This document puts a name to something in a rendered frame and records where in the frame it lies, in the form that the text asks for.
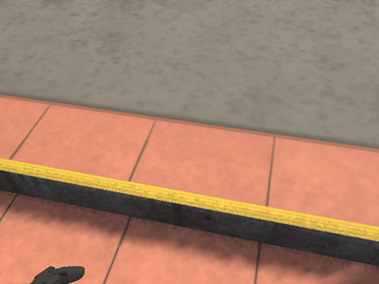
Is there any left robot hand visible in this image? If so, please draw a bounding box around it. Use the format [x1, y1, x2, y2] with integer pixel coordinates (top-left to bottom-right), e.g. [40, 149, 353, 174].
[30, 266, 85, 284]

